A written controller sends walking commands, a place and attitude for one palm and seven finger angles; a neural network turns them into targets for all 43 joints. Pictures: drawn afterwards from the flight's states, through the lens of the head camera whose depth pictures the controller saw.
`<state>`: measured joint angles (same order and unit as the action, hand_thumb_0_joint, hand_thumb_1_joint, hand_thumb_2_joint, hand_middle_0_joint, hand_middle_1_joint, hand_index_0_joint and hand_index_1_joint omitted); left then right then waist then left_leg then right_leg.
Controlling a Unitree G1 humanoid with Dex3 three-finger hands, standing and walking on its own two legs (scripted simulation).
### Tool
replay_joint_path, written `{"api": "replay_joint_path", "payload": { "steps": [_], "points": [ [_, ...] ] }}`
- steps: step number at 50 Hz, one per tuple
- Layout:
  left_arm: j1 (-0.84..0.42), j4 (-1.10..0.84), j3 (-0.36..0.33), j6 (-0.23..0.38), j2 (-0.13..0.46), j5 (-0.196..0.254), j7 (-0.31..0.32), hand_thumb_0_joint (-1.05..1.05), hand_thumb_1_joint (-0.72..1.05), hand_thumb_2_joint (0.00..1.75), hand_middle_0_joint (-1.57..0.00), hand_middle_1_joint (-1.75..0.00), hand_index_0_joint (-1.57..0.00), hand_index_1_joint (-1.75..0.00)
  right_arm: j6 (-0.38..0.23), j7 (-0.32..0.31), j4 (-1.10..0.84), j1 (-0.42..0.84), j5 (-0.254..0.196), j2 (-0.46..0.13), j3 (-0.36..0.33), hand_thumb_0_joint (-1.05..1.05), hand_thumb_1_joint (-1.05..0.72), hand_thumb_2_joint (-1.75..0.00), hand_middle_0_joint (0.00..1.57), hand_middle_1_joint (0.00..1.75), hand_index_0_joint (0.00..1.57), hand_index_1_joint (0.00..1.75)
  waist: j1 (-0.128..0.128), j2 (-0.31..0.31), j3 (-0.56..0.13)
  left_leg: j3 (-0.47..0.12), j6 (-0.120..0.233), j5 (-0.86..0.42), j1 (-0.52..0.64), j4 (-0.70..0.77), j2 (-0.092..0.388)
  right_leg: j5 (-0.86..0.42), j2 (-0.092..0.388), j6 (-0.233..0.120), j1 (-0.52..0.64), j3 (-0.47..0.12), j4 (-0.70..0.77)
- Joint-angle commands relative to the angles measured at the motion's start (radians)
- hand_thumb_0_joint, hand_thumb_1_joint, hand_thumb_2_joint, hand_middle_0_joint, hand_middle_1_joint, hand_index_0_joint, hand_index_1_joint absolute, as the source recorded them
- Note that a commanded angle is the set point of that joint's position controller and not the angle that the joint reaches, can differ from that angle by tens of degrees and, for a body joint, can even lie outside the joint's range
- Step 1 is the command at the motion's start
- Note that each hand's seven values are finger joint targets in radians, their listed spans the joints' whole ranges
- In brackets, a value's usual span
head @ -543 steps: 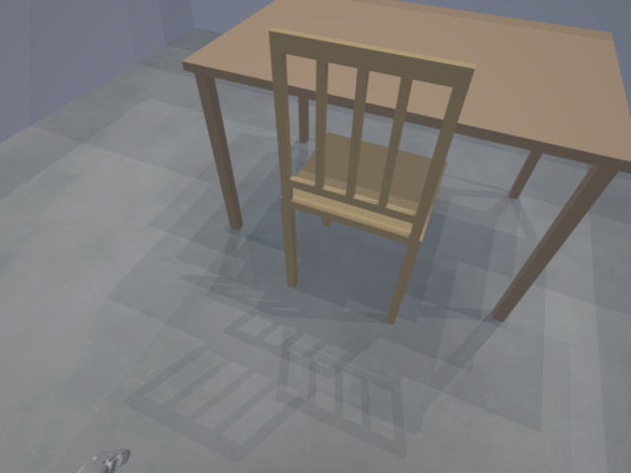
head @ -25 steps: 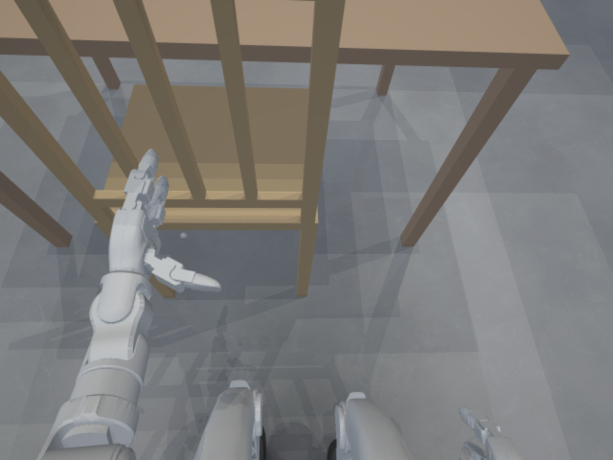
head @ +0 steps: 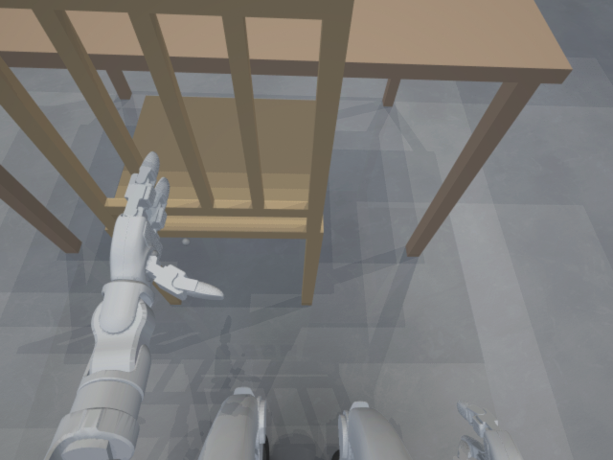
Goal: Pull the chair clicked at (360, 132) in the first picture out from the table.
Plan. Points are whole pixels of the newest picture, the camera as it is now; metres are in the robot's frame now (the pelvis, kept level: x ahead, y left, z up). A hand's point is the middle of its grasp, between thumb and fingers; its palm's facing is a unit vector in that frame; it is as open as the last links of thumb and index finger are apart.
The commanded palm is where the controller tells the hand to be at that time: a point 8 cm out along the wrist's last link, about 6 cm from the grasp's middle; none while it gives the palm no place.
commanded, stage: aim the fingers beside a spindle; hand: left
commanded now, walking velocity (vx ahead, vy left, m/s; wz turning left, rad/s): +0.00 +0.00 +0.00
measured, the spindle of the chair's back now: (184, 134) +0.53 +0.18 +0.06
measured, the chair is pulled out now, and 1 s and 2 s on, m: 0.00 0.00 0.00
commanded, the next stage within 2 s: none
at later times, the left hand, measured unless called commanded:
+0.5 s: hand (193, 245) +0.38 +0.15 +0.02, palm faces +0.00 -1.00 -0.04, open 16.9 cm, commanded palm +0.36 +0.21 +0.02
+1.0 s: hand (188, 248) +0.38 +0.16 +0.01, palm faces +0.03 -1.00 -0.03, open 16.9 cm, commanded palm +0.36 +0.21 +0.02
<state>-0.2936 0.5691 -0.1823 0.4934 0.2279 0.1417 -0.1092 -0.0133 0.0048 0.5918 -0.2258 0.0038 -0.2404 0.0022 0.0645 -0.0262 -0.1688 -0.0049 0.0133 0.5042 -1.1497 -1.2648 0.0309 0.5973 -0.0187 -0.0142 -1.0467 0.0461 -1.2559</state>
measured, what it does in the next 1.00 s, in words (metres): stands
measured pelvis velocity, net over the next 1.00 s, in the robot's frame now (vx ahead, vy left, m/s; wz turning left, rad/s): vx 0.00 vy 0.00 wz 0.00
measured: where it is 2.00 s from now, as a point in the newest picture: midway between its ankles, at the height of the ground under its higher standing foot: outside the picture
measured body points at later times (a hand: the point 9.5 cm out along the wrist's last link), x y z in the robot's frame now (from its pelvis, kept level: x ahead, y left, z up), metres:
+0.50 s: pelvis +0.00 +0.00 +0.00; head +0.11 +0.00 +0.43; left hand +0.38 +0.21 +0.02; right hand +0.11 -0.26 -0.12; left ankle +0.05 +0.11 -0.62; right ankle +0.00 -0.11 -0.62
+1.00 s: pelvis +0.00 +0.00 -0.01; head +0.11 +0.01 +0.43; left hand +0.37 +0.22 +0.01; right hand +0.12 -0.26 -0.12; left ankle +0.05 +0.11 -0.62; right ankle +0.00 -0.12 -0.62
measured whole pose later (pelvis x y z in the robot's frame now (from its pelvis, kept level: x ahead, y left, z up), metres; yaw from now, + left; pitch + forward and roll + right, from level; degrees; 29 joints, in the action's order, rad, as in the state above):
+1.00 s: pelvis +0.00 +0.00 -0.01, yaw +0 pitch +23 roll -2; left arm -0.31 0.62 -0.21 0.48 0.23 0.15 -0.12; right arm -0.01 0.00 0.58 -0.22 0.00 -0.24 0.01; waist 0.08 -0.02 -0.16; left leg -0.01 0.01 0.51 -1.18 -1.29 0.04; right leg 0.60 -0.02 -0.02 -1.07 0.05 -1.28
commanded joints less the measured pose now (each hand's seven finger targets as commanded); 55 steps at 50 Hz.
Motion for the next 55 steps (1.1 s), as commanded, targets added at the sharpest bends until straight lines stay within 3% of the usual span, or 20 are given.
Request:
{"api": "replay_joint_path", "payload": {
  "steps": [1, 4, 6, 7, 12, 16, 17, 20, 23, 27, 30, 34, 35, 39, 41, 44, 47, 49, 52, 55],
  "points": [
    [-0.215, -0.090, -0.011, 0.026, 0.097, 0.007, -0.022, 0.00, -0.50, 0.30, -0.06, -0.08, -0.06, -0.08, -0.024, -0.005, -0.104, -0.058, -0.004, -0.156, -0.059, 0.00, -0.90, -0.90, 0.20, 0.30, 0.20, 0.30, 0.022, 0.006, -0.306, -0.027, 0.009, -0.191, 0.309, 0.131, -0.020, -0.254, -0.008, -0.014, 0.074, -0.019, 0.195],
    [-0.255, -0.222, 0.017, 0.049, 0.083, 0.027, -0.037, 0.00, -0.50, 0.30, -0.06, -0.08, -0.06, -0.08, -0.028, -0.004, -0.123, -0.055, -0.004, -0.155, -0.064, 0.00, -0.90, -0.90, 0.20, 0.30, 0.20, 0.30, 0.009, -0.069, -0.420, -0.039, 0.005, -0.277, 0.424, 0.133, -0.015, -0.302, -0.007, -0.021, 0.081, -0.014, 0.181],
    [-0.277, -0.296, 0.017, 0.064, 0.096, 0.034, -0.029, 0.00, -0.50, 0.30, -0.06, -0.08, -0.06, -0.08, -0.032, -0.008, -0.122, -0.056, -0.002, -0.152, -0.067, 0.00, -0.90, -0.90, 0.20, 0.30, 0.20, 0.30, 0.011, -0.070, -0.466, -0.045, 0.005, -0.318, 0.468, 0.129, -0.013, -0.333, -0.007, -0.019, 0.099, -0.015, 0.182],
    [-0.275, -0.295, -0.002, 0.069, 0.119, 0.033, -0.019, 0.00, -0.50, 0.30, -0.06, -0.08, -0.06, -0.08, -0.033, -0.011, -0.115, -0.065, -0.002, -0.156, -0.067, 0.00, -0.90, -0.90, 0.20, 0.30, 0.20, 0.30, 0.020, -0.037, -0.462, -0.049, 0.007, -0.326, 0.463, 0.123, -0.009, -0.339, -0.011, -0.017, 0.094, -0.013, 0.176],
    [-0.336, -0.203, -0.067, 0.079, 0.183, -0.008, 0.034, 0.00, -0.50, 0.30, -0.06, -0.08, -0.06, -0.08, -0.031, -0.017, -0.080, -0.065, 0.006, -0.153, -0.058, 0.00, -0.90, -0.90, 0.20, 0.30, 0.20, 0.30, 0.026, -0.029, -0.377, -0.044, 0.009, -0.232, 0.366, 0.113, -0.014, -0.264, -0.011, -0.013, 0.059, -0.018, 0.171],
    [-0.275, -0.111, -0.047, 0.056, 0.141, -0.013, 0.024, 0.00, -0.50, 0.30, -0.06, -0.08, -0.06, -0.08, -0.021, -0.009, -0.096, -0.056, 0.007, -0.150, -0.055, 0.00, -0.90, -0.90, 0.20, 0.30, 0.20, 0.30, 0.011, -0.031, -0.366, -0.029, 0.006, -0.211, 0.335, 0.124, -0.022, -0.259, -0.008, -0.016, 0.082, -0.023, 0.182],
    [-0.283, -0.120, -0.026, 0.052, 0.121, -0.004, 0.013, 0.00, -0.50, 0.30, -0.06, -0.08, -0.06, -0.08, -0.022, -0.007, -0.101, -0.058, 0.004, -0.151, -0.055, 0.00, -0.90, -0.90, 0.20, 0.30, 0.20, 0.30, 0.023, -0.034, -0.384, -0.031, 0.010, -0.227, 0.352, 0.121, -0.019, -0.274, -0.011, -0.016, 0.077, -0.022, 0.179],
    [-0.217, -0.176, -0.018, 0.038, 0.113, 0.019, -0.015, 0.00, -0.50, 0.30, -0.06, -0.08, -0.06, -0.08, -0.017, -0.004, -0.119, -0.059, 0.000, -0.152, -0.061, 0.00, -0.90, -0.90, 0.20, 0.30, 0.20, 0.30, 0.000, -0.040, -0.452, -0.026, 0.006, -0.298, 0.396, 0.128, -0.018, -0.349, -0.008, -0.016, 0.135, -0.024, 0.181],
    [-0.227, -0.215, -0.013, 0.040, 0.120, 0.029, -0.026, 0.00, -0.50, 0.30, -0.06, -0.08, -0.06, -0.08, -0.018, -0.006, -0.117, -0.064, -0.005, -0.151, -0.062, 0.00, -0.90, -0.90, 0.20, 0.30, 0.20, 0.30, 0.006, -0.027, -0.439, -0.029, 0.008, -0.297, 0.388, 0.130, -0.015, -0.352, -0.010, -0.014, 0.141, -0.026, 0.183],
    [-0.249, -0.200, -0.074, 0.057, 0.176, 0.029, -0.003, 0.00, -0.50, 0.30, -0.06, -0.08, -0.06, -0.08, -0.021, -0.015, -0.098, -0.067, -0.004, -0.152, -0.061, 0.00, -0.90, -0.90, 0.20, 0.30, 0.20, 0.30, 0.019, 0.033, -0.373, -0.022, 0.017, -0.250, 0.319, 0.119, -0.017, -0.328, -0.011, -0.006, 0.140, -0.036, 0.191],
    [-0.304, -0.176, -0.089, 0.077, 0.187, 0.016, 0.001, 0.00, -0.50, 0.30, -0.06, -0.08, -0.06, -0.08, -0.028, -0.016, -0.085, -0.065, 0.001, -0.148, -0.059, 0.00, -0.90, -0.90, 0.20, 0.30, 0.20, 0.30, 0.020, -0.012, -0.351, -0.020, 0.014, -0.214, 0.303, 0.114, -0.020, -0.285, -0.008, -0.009, 0.111, -0.041, 0.188],
    [-0.245, -0.216, -0.075, 0.088, 0.176, 0.018, -0.015, 0.00, -0.50, 0.30, -0.06, -0.08, -0.06, -0.08, -0.034, -0.014, -0.097, -0.067, 0.003, -0.151, -0.063, 0.00, -0.90, -0.90, 0.20, 0.30, 0.20, 0.30, 0.002, -0.055, -0.442, -0.024, 0.008, -0.300, 0.390, 0.119, -0.017, -0.355, -0.009, -0.015, 0.134, -0.034, 0.175],
    [-0.243, -0.225, -0.038, 0.081, 0.140, 0.023, -0.024, 0.00, -0.50, 0.30, -0.06, -0.08, -0.06, -0.08, -0.035, -0.011, -0.098, -0.062, 0.003, -0.147, -0.061, 0.00, -0.90, -0.90, 0.20, 0.30, 0.20, 0.30, 0.008, -0.077, -0.445, -0.022, 0.008, -0.305, 0.401, 0.121, -0.017, -0.358, -0.008, -0.014, 0.132, -0.032, 0.179],
    [-0.206, -0.192, 0.010, 0.041, 0.097, 0.035, -0.048, 0.00, -0.50, 0.30, -0.06, -0.08, -0.06, -0.08, -0.032, -0.011, -0.096, -0.065, -0.006, -0.154, -0.067, 0.00, -0.90, -0.90, 0.20, 0.30, 0.20, 0.30, 0.021, -0.048, -0.396, -0.032, 0.008, -0.288, 0.401, 0.127, -0.012, -0.334, -0.009, -0.014, 0.099, -0.022, 0.191],
    [-0.208, -0.157, 0.019, 0.023, 0.083, 0.034, -0.045, 0.00, -0.50, 0.30, -0.06, -0.08, -0.06, -0.08, -0.027, -0.011, -0.101, -0.062, -0.008, -0.155, -0.065, 0.00, -0.90, -0.90, 0.20, 0.30, 0.20, 0.30, 0.030, 0.007, -0.350, -0.030, 0.013, -0.237, 0.348, 0.129, -0.016, -0.297, -0.009, -0.010, 0.098, -0.021, 0.202],
    [-0.286, -0.131, -0.058, 0.034, 0.158, 0.029, -0.024, 0.00, -0.50, 0.30, -0.06, -0.08, -0.06, -0.08, -0.026, -0.018, -0.092, -0.058, -0.005, -0.157, -0.060, 0.00, -0.90, -0.90, 0.20, 0.30, 0.20, 0.30, 0.026, 0.028, -0.328, -0.026, 0.017, -0.189, 0.287, 0.113, -0.021, -0.255, -0.007, -0.008, 0.090, -0.035, 0.197],
    [-0.327, -0.207, -0.149, 0.079, 0.255, 0.021, 0.004, 0.00, -0.50, 0.30, -0.06, -0.08, -0.06, -0.08, -0.031, -0.021, -0.101, -0.055, 0.004, -0.154, -0.057, 0.00, -0.90, -0.90, 0.20, 0.30, 0.20, 0.30, -0.002, -0.039, -0.405, -0.020, 0.015, -0.234, 0.309, 0.100, -0.022, -0.294, -0.009, -0.013, 0.125, -0.046, 0.171],
    [-0.344, -0.246, -0.132, 0.104, 0.242, 0.013, 0.007, 0.00, -0.50, 0.30, -0.06, -0.08, -0.06, -0.08, -0.035, -0.019, -0.102, -0.055, 0.009, -0.143, -0.054, 0.00, -0.90, -0.90, 0.20, 0.30, 0.20, 0.30, -0.005, -0.095, -0.453, -0.024, 0.008, -0.285, 0.375, 0.107, -0.021, -0.331, -0.009, -0.017, 0.131, -0.042, 0.163],
    [-0.297, -0.260, -0.067, 0.099, 0.180, 0.020, -0.014, 0.00, -0.50, 0.30, -0.06, -0.08, -0.06, -0.08, -0.041, -0.014, -0.103, -0.063, 0.007, -0.148, -0.056, 0.00, -0.90, -0.90, 0.20, 0.30, 0.20, 0.30, 0.011, -0.104, -0.490, -0.036, 0.005, -0.337, 0.446, 0.114, -0.012, -0.358, -0.016, -0.019, 0.117, -0.026, 0.162],
    [-0.233, -0.160, 0.028, 0.035, 0.081, 0.032, -0.057, 0.00, -0.50, 0.30, -0.06, -0.08, -0.06, -0.08, -0.035, -0.011, -0.089, -0.070, -0.003, -0.153, -0.060, 0.00, -0.90, -0.90, 0.20, 0.30, 0.20, 0.30, 0.038, -0.038, -0.397, -0.038, 0.007, -0.288, 0.401, 0.124, -0.010, -0.330, -0.015, -0.012, 0.093, -0.016, 0.192]
  ]
}}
